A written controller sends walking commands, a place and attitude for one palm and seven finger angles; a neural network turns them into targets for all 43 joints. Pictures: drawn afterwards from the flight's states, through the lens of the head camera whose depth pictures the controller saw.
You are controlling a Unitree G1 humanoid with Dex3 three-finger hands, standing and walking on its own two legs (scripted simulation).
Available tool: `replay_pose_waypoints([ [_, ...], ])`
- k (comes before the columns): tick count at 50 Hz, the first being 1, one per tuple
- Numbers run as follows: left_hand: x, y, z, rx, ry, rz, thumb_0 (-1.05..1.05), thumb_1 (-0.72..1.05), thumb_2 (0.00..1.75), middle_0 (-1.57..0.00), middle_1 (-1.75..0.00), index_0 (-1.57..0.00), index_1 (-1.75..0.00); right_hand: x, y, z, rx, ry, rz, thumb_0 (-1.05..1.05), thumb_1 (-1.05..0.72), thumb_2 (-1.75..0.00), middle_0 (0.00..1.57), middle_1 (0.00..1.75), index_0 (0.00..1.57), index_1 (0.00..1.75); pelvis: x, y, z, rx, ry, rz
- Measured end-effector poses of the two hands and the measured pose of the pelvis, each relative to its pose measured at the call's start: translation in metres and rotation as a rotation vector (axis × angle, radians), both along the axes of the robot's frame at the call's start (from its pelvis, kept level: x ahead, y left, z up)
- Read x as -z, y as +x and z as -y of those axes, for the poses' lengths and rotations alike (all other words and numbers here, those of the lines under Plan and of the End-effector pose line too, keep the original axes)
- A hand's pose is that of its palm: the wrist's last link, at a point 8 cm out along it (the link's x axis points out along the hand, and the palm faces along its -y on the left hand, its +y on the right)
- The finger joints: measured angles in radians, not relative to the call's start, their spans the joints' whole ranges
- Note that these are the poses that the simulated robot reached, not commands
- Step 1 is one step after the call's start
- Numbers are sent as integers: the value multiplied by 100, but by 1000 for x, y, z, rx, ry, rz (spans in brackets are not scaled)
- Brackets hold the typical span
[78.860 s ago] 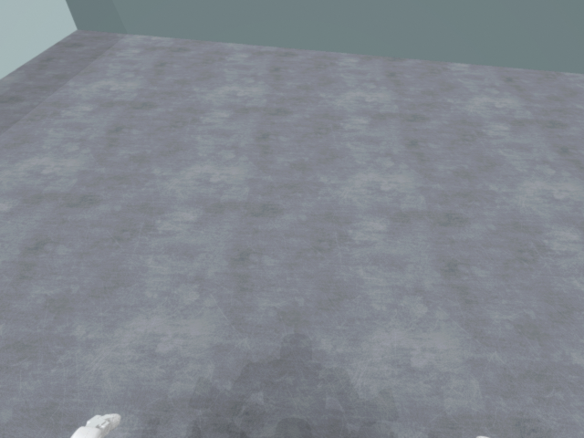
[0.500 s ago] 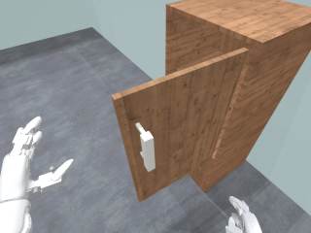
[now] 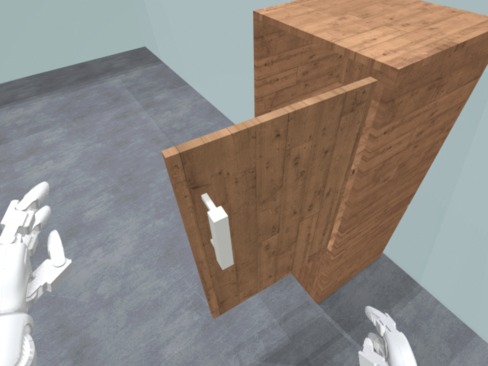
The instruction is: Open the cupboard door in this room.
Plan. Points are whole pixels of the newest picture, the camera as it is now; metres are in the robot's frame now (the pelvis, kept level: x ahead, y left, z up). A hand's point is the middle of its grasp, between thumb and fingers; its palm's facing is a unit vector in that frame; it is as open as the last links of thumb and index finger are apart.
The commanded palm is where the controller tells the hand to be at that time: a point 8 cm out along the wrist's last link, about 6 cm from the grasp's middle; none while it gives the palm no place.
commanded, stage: draw the hand back to the body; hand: left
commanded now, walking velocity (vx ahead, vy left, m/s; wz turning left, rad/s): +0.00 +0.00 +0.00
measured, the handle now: (216, 231) +0.32 +0.10 +0.05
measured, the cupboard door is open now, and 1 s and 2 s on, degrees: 86 86 86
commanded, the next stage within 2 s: step back with the hand held close in 0.06 s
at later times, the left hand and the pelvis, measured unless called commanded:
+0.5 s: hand (53, 279) +0.17 +0.27 +0.14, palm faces +0.32 -0.79 -0.52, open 7.4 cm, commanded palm +0.11 +0.31 +0.17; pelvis -0.04 +0.02 +0.00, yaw -1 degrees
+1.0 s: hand out of the picture +0.08 +0.29 +0.14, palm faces +0.43 -0.79 -0.43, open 7.4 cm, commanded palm +0.01 +0.34 +0.17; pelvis -0.13 +0.04 -0.03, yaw +0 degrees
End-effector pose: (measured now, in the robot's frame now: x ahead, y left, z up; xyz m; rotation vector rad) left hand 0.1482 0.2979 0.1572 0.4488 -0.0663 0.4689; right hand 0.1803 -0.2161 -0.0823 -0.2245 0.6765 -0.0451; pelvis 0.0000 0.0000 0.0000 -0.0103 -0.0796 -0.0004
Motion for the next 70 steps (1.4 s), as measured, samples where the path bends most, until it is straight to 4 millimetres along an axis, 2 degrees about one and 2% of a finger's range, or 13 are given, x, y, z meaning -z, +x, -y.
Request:
replay_pose_waypoints([
  [10,-4,-6,1,-2,10,13,1,89,89,-21,-31,-21,-31,3,-12,4,9,4,-8,1,-90,-90,20,30,21,30,0,-7,3,2,-1,9],
  [16,-21,-6,0,57,102,52,1,89,89,-21,-31,-21,-31,-1,-20,9,42,-9,-14,1,-90,-90,20,30,21,30,1,-16,0,5,-10,-42],
  [24,-9,-13,-4,134,125,-43,1,89,89,-21,-31,-21,-31,-2,-44,16,132,-36,-38,1,-90,-90,20,30,21,30,3,-35,-15,24,-1,-77],
  [34,-11,-54,-23,131,160,33,1,89,89,-21,-31,-21,-31,-6,-85,0,122,-69,-39,1,-90,-90,20,30,21,30,10,-72,-26,22,4,-66],
  [42,-11,-92,-30,82,189,119,1,89,89,-21,-31,-21,-31,3,-113,-13,82,-56,-14,1,-90,-90,20,30,21,30,21,-100,-29,9,-3,-45],
  [51,-2,-112,-35,125,141,182,1,89,89,-21,-31,-21,-31,9,-158,-16,97,-108,-51,1,-90,-89,21,30,21,30,27,-131,-40,1,-31,-41],
  [55,-18,-126,-44,118,204,200,1,88,89,-21,-31,-21,-31,7,-178,-23,104,-99,-71,1,-90,-90,20,30,21,30,20,-142,-40,-27,-62,-50],
  [59,-30,-146,-51,83,213,208,1,89,89,-21,-31,-21,-31,0,-188,-30,87,-68,-74,1,-90,-90,20,30,21,30,12,-151,-36,-2,-63,-97],
  [62,-25,-155,-45,77,166,179,1,89,89,-21,-31,-21,-31,-2,-191,-32,60,-48,-56,1,-90,-90,21,30,21,30,9,-164,-32,19,-55,-133],
  [66,-8,-162,-22,145,135,148,1,89,89,-20,-30,-20,-30,7,-194,-26,32,-35,-20,1,-90,-89,21,30,21,30,21,-193,-24,64,-13,-159],
  [70,-7,-165,-6,255,122,142,1,89,89,-21,-31,-21,-31,6,-212,-16,76,-60,-32,1,-90,-89,21,30,21,30,19,-208,-23,73,-28,-113],
])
